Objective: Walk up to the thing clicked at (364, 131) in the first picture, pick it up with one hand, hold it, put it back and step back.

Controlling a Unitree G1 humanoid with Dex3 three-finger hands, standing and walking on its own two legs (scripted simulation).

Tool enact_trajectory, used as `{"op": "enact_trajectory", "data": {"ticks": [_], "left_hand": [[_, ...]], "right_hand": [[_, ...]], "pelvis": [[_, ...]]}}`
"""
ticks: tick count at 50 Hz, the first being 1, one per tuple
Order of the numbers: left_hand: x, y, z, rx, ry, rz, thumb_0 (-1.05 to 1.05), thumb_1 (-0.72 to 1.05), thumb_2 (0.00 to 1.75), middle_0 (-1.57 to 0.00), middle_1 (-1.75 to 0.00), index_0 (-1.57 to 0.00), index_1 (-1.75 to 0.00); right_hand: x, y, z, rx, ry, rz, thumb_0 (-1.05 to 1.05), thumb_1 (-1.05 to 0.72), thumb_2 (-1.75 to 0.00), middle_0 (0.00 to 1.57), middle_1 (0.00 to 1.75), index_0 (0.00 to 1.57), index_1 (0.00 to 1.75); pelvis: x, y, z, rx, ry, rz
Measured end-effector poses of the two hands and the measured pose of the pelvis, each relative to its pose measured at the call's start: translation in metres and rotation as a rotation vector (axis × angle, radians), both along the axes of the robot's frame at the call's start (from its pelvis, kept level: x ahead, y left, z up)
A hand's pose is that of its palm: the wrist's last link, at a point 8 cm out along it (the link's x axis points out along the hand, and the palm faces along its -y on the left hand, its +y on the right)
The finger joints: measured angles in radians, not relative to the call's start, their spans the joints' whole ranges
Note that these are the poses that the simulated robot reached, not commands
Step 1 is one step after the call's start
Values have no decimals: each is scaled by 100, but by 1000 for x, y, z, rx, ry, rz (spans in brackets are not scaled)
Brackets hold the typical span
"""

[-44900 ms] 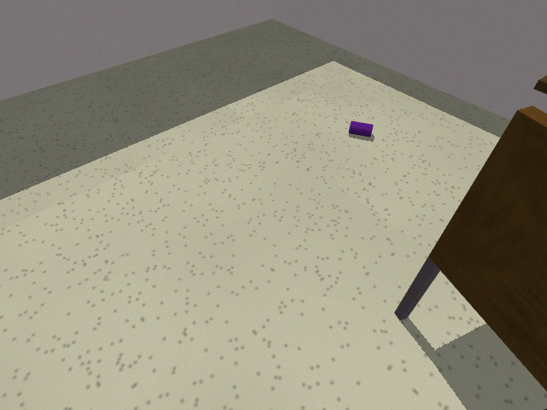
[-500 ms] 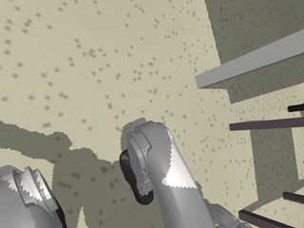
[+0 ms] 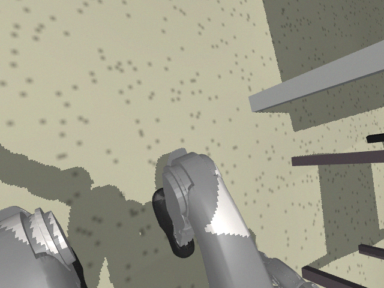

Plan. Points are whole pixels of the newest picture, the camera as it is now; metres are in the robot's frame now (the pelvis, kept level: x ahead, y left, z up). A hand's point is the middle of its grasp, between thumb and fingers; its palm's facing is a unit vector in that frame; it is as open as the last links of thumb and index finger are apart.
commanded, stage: withdraw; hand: left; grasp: from above
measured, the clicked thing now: out of the picture +0.46 +0.37 -0.28
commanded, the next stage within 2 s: home in 0.80 s
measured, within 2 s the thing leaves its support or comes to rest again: neither
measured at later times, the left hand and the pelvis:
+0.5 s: hand out of the picture +0.42 +0.37 -0.08, palm faces -0.45 -0.13 -0.88, open 14.0 cm; pelvis -0.01 -0.01 +0.04, yaw +7 degrees
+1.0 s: hand out of the picture +0.43 +0.37 -0.12, palm faces -0.42 -0.11 -0.90, open 13.5 cm; pelvis -0.01 -0.01 +0.02, yaw +6 degrees
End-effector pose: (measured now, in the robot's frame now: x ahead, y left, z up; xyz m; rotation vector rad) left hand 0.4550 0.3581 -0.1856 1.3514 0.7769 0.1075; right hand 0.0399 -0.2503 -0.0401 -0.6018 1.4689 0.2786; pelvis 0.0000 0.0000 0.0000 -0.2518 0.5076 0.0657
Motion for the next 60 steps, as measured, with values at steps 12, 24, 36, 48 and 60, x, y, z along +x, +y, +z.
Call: {"op": "enact_trajectory", "data": {"ticks": [12,24,36,48,60], "left_hand": [[-3,27,96,80,-1,-162,0,-53,100,-9,-98,-8,-99],[-33,14,161,3,44,-293,0,-51,100,-9,-99,-9,-100],[-11,4,122,21,46,-293,0,-49,100,-9,-99,-9,-100],[-14,17,118,64,25,-269,0,-43,94,-14,-94,-14,-94],[-57,3,203,-99,-110,-138,0,7,84,-22,-55,-21,-57]], "right_hand": [[45,-6,-21,36,-109,-87,0,-91,-91,20,30,20,30],[91,-5,-14,13,-225,-82,0,-90,-90,20,30,20,30],[42,-29,-8,-128,-152,-116,0,-89,-90,20,30,20,30],[-1,-12,-26,-97,-5,-218,0,-89,-89,20,30,20,30],[72,2,6,7,-176,-246,0,-90,-90,21,30,20,30]], "pelvis": [[5,1,10,18,56,29],[-10,-6,38,75,51,76],[-15,-11,23,73,53,63],[-8,-6,16,68,83,64],[1,-4,74,86,125,88]]}}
